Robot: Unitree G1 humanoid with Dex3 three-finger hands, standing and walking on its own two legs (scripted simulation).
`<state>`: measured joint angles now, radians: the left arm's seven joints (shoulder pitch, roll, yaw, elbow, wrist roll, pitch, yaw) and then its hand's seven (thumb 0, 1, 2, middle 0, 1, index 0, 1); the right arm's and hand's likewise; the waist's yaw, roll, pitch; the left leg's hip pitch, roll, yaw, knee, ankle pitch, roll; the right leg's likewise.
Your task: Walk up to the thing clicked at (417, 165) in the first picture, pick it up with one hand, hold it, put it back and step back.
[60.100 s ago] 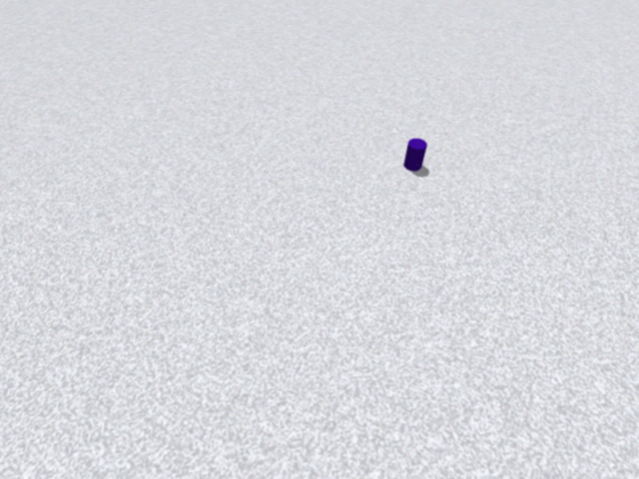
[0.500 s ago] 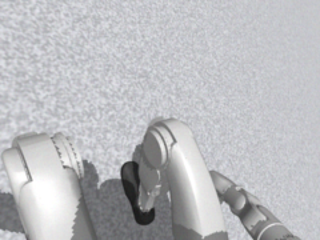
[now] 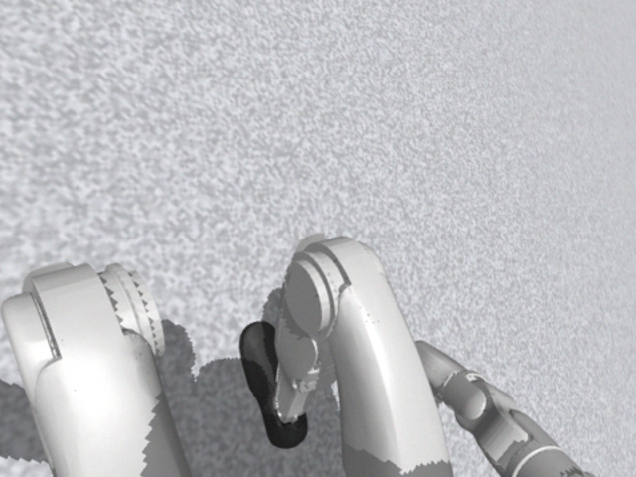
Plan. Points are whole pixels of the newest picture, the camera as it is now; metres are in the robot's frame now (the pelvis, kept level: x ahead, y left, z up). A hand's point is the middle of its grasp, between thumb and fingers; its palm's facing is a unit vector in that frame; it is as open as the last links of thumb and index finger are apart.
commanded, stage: withdraw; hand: left
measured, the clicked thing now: out of the picture +0.40 +0.37 -0.21
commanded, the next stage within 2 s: rise in 0.42 s
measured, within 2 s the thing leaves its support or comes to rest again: neither
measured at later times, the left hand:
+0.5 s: hand out of the picture +0.33 +0.43 -0.09, palm faces +0.63 -0.77 -0.07, open 17.4 cm
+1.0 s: hand out of the picture +0.22 +0.43 +0.02, palm faces +0.48 -0.71 -0.51, open 17.5 cm
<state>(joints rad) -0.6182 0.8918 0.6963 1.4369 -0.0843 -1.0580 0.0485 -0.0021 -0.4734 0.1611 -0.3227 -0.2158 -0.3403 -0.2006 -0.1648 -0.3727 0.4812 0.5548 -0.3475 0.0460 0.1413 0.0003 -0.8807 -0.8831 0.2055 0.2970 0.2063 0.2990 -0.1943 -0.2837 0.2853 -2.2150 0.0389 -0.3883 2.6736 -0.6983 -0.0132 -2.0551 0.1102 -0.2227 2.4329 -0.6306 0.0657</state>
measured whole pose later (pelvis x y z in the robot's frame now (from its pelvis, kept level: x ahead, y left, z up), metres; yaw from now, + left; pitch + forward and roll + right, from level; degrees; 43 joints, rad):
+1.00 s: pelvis +0.01 -0.02 +0.10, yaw +10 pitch +31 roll -7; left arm -0.16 0.60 0.52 0.64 0.01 -0.19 -0.01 -0.01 -0.55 0.04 -0.05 -0.06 -0.06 -0.05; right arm 0.02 -0.28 0.01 0.61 0.00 0.11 0.05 0.01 -0.91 -0.90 0.20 0.30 0.20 0.30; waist 0.00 -0.02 -0.10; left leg -2.14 0.05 -0.12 2.24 -0.65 -0.01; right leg -2.05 0.01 -0.05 2.18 -0.67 0.04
